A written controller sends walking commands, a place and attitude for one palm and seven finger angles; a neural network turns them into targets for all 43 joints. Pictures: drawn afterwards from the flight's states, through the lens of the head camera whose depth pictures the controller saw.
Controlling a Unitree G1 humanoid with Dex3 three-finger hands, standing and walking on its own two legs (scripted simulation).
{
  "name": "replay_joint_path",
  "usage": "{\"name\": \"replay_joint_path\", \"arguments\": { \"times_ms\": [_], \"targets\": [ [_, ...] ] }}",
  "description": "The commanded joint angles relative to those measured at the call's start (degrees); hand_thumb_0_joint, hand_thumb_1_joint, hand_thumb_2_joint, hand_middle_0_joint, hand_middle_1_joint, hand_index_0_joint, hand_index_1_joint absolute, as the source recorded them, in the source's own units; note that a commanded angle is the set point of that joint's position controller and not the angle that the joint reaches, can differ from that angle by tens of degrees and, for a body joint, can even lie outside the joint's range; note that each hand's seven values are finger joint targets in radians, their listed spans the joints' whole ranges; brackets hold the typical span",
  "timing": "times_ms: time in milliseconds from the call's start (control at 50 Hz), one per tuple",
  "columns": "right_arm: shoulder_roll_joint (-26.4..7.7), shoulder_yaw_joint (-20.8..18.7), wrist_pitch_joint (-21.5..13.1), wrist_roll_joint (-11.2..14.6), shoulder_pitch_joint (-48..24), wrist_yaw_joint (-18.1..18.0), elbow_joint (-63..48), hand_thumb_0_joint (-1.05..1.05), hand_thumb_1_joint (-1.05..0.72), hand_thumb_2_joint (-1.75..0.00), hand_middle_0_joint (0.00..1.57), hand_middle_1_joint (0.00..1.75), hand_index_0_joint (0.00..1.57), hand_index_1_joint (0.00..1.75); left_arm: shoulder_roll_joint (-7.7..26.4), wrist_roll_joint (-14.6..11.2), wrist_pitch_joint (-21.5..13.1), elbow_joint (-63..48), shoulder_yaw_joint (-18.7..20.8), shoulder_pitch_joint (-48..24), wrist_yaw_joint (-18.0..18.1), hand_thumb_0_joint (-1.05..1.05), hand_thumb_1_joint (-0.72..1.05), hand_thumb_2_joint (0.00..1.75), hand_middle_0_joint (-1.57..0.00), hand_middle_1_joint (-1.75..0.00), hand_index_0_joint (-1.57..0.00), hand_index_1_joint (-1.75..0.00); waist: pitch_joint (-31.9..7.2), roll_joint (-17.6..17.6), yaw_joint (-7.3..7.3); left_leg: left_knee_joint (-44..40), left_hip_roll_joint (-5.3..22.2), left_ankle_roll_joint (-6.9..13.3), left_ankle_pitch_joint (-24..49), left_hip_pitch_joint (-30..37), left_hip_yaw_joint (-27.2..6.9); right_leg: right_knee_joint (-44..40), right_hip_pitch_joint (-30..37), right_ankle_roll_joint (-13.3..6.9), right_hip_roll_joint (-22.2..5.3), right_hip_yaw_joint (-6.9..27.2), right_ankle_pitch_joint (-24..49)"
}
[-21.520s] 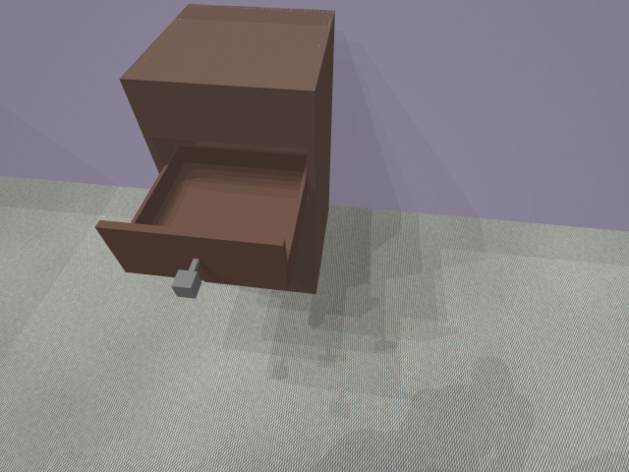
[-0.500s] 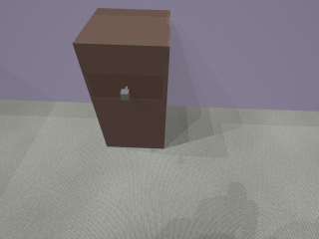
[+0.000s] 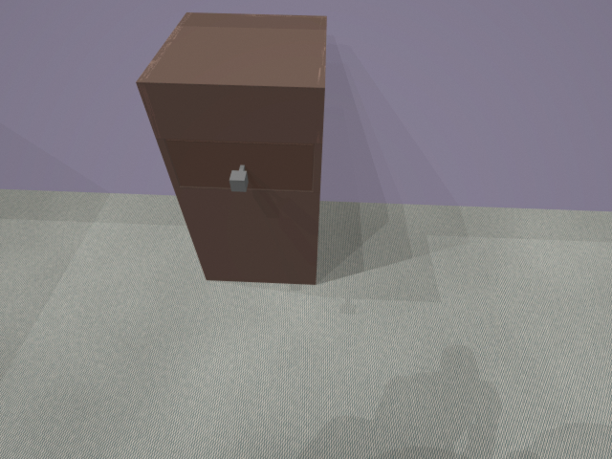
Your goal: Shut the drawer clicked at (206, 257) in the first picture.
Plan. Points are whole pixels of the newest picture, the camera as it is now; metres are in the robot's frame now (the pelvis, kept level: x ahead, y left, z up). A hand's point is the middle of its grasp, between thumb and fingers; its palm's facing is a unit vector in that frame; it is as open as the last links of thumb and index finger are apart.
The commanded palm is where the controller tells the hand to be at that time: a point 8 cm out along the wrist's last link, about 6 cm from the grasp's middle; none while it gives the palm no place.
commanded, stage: stand and wait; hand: left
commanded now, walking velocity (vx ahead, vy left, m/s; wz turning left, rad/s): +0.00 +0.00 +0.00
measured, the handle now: (240, 176) +0.82 +0.23 -0.19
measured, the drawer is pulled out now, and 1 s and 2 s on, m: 0.00 0.00 0.00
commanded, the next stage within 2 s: none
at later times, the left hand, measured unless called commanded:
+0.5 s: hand out of the picture -0.01 +0.16 -0.17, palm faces +0.06 -0.98 -0.19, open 7.4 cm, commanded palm none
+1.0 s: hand out of the picture -0.01 +0.15 -0.17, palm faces +0.07 -0.98 -0.19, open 7.4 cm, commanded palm none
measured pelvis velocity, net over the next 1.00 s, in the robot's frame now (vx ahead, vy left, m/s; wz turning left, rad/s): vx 0.01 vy -0.01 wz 0.00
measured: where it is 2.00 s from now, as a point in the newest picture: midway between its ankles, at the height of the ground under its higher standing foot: outside the picture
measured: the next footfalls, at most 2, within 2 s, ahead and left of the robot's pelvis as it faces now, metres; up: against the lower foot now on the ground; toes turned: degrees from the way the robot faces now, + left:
none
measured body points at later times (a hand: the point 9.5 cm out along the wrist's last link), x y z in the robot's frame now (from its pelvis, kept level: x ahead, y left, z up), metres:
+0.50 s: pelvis +0.01 +0.00 +0.00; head +0.02 -0.01 +0.45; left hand -0.01 +0.21 -0.16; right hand -0.01 -0.21 -0.17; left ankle +0.04 +0.13 -0.74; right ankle -0.03 -0.09 -0.74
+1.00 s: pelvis +0.01 -0.01 +0.00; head +0.02 -0.02 +0.45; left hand -0.01 +0.21 -0.16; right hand +0.00 -0.22 -0.17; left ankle +0.04 +0.13 -0.74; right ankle -0.03 -0.09 -0.74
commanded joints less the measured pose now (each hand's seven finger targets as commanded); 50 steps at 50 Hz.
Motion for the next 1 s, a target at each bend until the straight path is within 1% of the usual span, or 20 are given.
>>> {"name": "replay_joint_path", "arguments": {
  "times_ms": [0, 40, 80, 180, 220, 240, 260, 320, 340, 380, 480, 520, 580, 660, 700, 760, 840, 860, 940, 980],
  "targets": [
    [-4.44, -0.69, -0.24, -0.26, 4.45, -0.39, -1.1, 0.0, -0.9, -0.9, 0.2, 0.3, 0.2, 0.3, 5.41, 0.04, -0.42, -1.0, 0.8, 4.67, 0.24, 0.0, 0.9, 0.9, -0.2, -0.3, -0.2, -0.3, 4.13, -0.16, -0.43, -2.98, 3.89, 2.59, 5.12, 3.19, -3.28, -7.76, -7.94, -0.95, -6.86, 6.12, 4.01],
    [-4.6, -0.71, -0.35, -0.31, 4.27, -0.42, -1.1, 0.0, -0.9, -0.9, 0.2, 0.3, 0.2, 0.3, 5.48, 0.06, -0.41, -0.95, 0.92, 4.51, 0.15, 0.0, 0.9, 0.9, -0.2, -0.3, -0.2, -0.3, 3.47, 0.76, -0.41, -3.24, 4.02, 2.62, 5.38, 3.42, -3.36, -7.53, -7.45, -0.93, -6.83, 5.99, 4.12],
    [-4.62, -0.69, -0.48, -0.23, 4.34, -0.48, -1.17, 0.0, -0.9, -0.9, 0.2, 0.3, 0.2, 0.3, 5.66, 0.08, -0.49, -1.01, 0.99, 4.49, 0.2, 0.0, 0.9, 0.9, -0.2, -0.3, -0.2, -0.3, 2.35, -0.05, -0.33, -2.95, 4.16, 2.65, 6.9, 3.66, -3.28, -7.28, -6.11, -0.76, -6.94, 5.83, 6.46],
    [-4.88, -0.66, -0.57, -0.22, 4.06, -0.54, -1.19, 0.0, -0.9, -0.9, 0.2, 0.3, 0.2, 0.3, 5.79, 0.06, -0.45, -1.16, 1.07, 4.14, 0.2, 0.0, 0.9, 0.9, -0.2, -0.3, -0.2, -0.3, 2.5, -0.37, -0.31, -3.19, 4.29, 2.69, 7.4, 3.89, -3.46, -7.14, -5.87, -0.77, -6.84, 5.67, 7.24],
    [-5.04, -0.66, -0.63, -0.24, 3.92, -0.57, -1.08, 0.0, -0.9, -0.9, 0.2, 0.3, 0.2, 0.3, 5.95, 0.05, -0.5, -1.18, 1.07, 4.09, 0.19, 0.0, 0.9, 0.9, -0.2, -0.3, -0.2, -0.3, 2.26, 0.07, -0.19, -2.99, 4.19, 2.6, 8.21, 4.08, -3.18, -7.07, -5.33, -0.63, -7.01, 5.63, 8.85],
    [-5.17, -0.63, -0.61, -0.21, 4.05, -0.6, -1.03, 0.0, -0.9, -0.9, 0.2, 0.3, 0.2, 0.3, 6.1, 0.02, -0.5, -1.19, 1.12, 3.91, 0.19, 0.0, 0.9, 0.9, -0.2, -0.3, -0.2, -0.3, 2.07, -0.7, -0.32, -3.04, 4.2, 2.57, 8.22, 4.1, -3.24, -6.99, -5.04, -0.62, -6.87, 5.58, 9.02],
    [-5.33, -0.73, -0.53, -0.16, 3.8, -0.59, -1.19, 0.0, -0.9, -0.9, 0.2, 0.3, 0.2, 0.3, 6.02, 0.07, -0.48, -1.21, 1.05, 4.19, 0.27, 0.0, 0.9, 0.9, -0.2, -0.3, -0.2, -0.3, 2.35, -0.47, -0.15, -2.72, 4.2, 2.58, 8.46, 4.23, -3.14, -7.09, -5.36, -0.57, -6.94, 5.7, 9.42],
    [-5.19, -0.66, -0.56, -0.21, 4.0, -0.57, -1.02, 0.0, -0.9, -0.9, 0.2, 0.3, 0.2, 0.3, 6.22, 0.01, -0.5, -1.24, 1.09, 3.92, 0.23, 0.0, 0.9, 0.9, -0.2, -0.3, -0.2, -0.3, 2.46, -0.53, -0.32, -3.06, 4.22, 2.53, 8.01, 4.36, -3.08, -7.35, -5.3, -0.6, -7.0, 5.75, 9.02],
    [-5.21, -0.65, -0.52, -0.21, 3.89, -0.57, -0.91, 0.0, -0.9, -0.9, 0.2, 0.3, 0.2, 0.3, 6.11, 0.01, -0.48, -1.22, 1.04, 3.74, 0.22, 0.0, 0.9, 0.9, -0.2, -0.3, -0.2, -0.3, 2.67, 0.11, -0.34, -3.21, 4.19, 2.52, 7.4, 4.31, -3.14, -7.51, -5.5, -0.66, -6.9, 5.9, 8.22],
    [-5.09, -0.63, -0.48, -0.21, 3.76, -0.53, -0.93, 0.0, -0.9, -0.9, 0.2, 0.3, 0.2, 0.3, 6.23, 0.02, -0.5, -1.23, 1.03, 4.09, 0.24, 0.0, 0.9, 0.9, -0.2, -0.3, -0.2, -0.3, 2.66, -0.54, -0.27, -3.13, 4.24, 2.52, 7.72, 4.62, -3.04, -7.53, -5.68, -0.55, -6.96, 5.88, 8.62],
    [-5.32, -0.59, -0.39, -0.24, 3.88, -0.47, -0.87, 0.0, -0.9, -0.9, 0.2, 0.3, 0.2, 0.3, 6.18, 0.03, -0.43, -1.31, 1.03, 3.79, 0.2, 0.0, 0.9, 0.9, -0.2, -0.3, -0.2, -0.3, 3.75, -0.64, -0.36, -3.47, 4.22, 2.47, 6.21, 4.01, -3.25, -8.14, -6.32, -0.72, -6.79, 5.99, 5.93],
    [-5.48, -0.55, -0.52, -0.29, 3.93, -0.53, -0.84, 0.0, -0.9, -0.9, 0.2, 0.3, 0.2, 0.3, 6.39, 0.0, -0.45, -1.32, 1.11, 3.64, 0.13, 0.0, 0.9, 0.9, -0.2, -0.3, -0.2, -0.3, 2.74, 0.45, -0.35, -3.42, 4.23, 2.42, 6.96, 4.24, -3.12, -7.72, -5.5, -0.81, -6.84, 5.87, 6.84],
    [-5.36, -0.51, -0.57, -0.23, 3.68, -0.54, -0.77, 0.0, -0.9, -0.9, 0.2, 0.3, 0.2, 0.3, 6.28, 0.02, -0.44, -1.2, 1.07, 4.02, 0.15, 0.0, 0.9, 0.9, -0.2, -0.3, -0.2, -0.3, 2.77, -0.51, -0.19, -3.51, 4.4, 2.54, 7.7, 4.68, -3.16, -7.53, -5.63, -0.7, -6.83, 5.7, 7.76],
    [-5.54, -0.54, -0.5, -0.14, 3.66, -0.54, -0.95, 0.0, -0.9, -0.9, 0.2, 0.3, 0.2, 0.3, 6.32, 0.02, -0.46, -1.1, 0.96, 4.23, 0.18, 0.0, 0.9, 0.9, -0.2, -0.3, -0.2, -0.3, 2.94, -0.74, -0.18, -3.43, 4.3, 2.5, 7.46, 4.65, -3.16, -7.76, -5.84, -0.6, -6.81, 5.83, 7.45],
    [-5.36, -0.47, -0.51, -0.23, 3.78, -0.59, -0.74, 0.0, -0.9, -0.9, 0.2, 0.3, 0.2, 0.3, 6.18, -0.03, -0.49, -1.1, 0.97, 4.13, 0.16, 0.0, 0.9, 0.9, -0.2, -0.3, -0.2, -0.3, 2.64, 0.06, -0.29, -3.41, 4.31, 2.45, 7.26, 4.85, -2.96, -7.8, -5.67, -0.66, -6.91, 5.96, 7.7],
    [-5.61, -0.46, -0.5, -0.16, 3.79, -0.57, -0.71, 0.0, -0.9, -0.9, 0.2, 0.3, 0.2, 0.3, 6.33, 0.05, -0.46, -1.03, 0.94, 4.22, 0.19, 0.0, 0.9, 0.9, -0.2, -0.3, -0.2, -0.3, 3.25, -0.11, -0.23, -3.58, 4.32, 2.45, 7.31, 4.54, -3.22, -7.73, -5.89, -0.7, -6.74, 5.88, 7.38],
    [-5.58, -0.46, -0.73, -0.22, 3.66, -0.7, -0.63, 0.0, -0.9, -0.9, 0.2, 0.3, 0.2, 0.3, 6.19, 0.0, -0.54, -0.99, 1.09, 4.18, 0.15, 0.0, 0.9, 0.9, -0.2, -0.3, -0.2, -0.3, 1.96, -0.01, -0.27, -3.51, 4.38, 2.53, 8.4, 5.18, -3.17, -7.33, -4.96, -0.73, -6.76, 6.04, 8.98],
    [-5.76, -0.5, -0.71, -0.16, 3.76, -0.72, -0.8, 0.0, -0.9, -0.9, 0.2, 0.3, 0.2, 0.3, 6.36, 0.07, -0.54, -1.09, 1.11, 4.42, 0.19, 0.0, 0.9, 0.9, -0.2, -0.3, -0.2, -0.3, 2.05, 0.02, -0.2, -3.19, 4.43, 2.51, 9.05, 5.2, -3.0, -7.25, -4.94, -0.67, -6.82, 5.86, 9.84],
    [-5.52, -0.43, -0.58, -0.21, 3.55, -0.65, -0.55, 0.0, -0.9, -0.9, 0.2, 0.3, 0.2, 0.3, 6.15, -0.02, -0.49, -0.89, 0.98, 4.35, 0.18, 0.0, 0.9, 0.9, -0.2, -0.3, -0.2, -0.3, 3.37, -0.09, -0.24, -3.69, 4.31, 2.44, 7.06, 4.74, -3.18, -7.92, -5.87, -0.76, -6.8, 6.01, 7.38],
    [-5.61, -0.5, -0.61, -0.22, 3.75, -0.62, -0.56, 0.0, -0.9, -0.9, 0.2, 0.3, 0.2, 0.3, 6.34, 0.07, -0.54, -1.0, 1.11, 4.02, 0.18, 0.0, 0.9, 0.9, -0.2, -0.3, -0.2, -0.3, 3.31, -0.53, -0.31, -3.61, 4.48, 2.4, 7.72, 4.77, -2.97, -7.79, -5.68, -0.75, -6.83, 5.69, 7.93]
  ]
}}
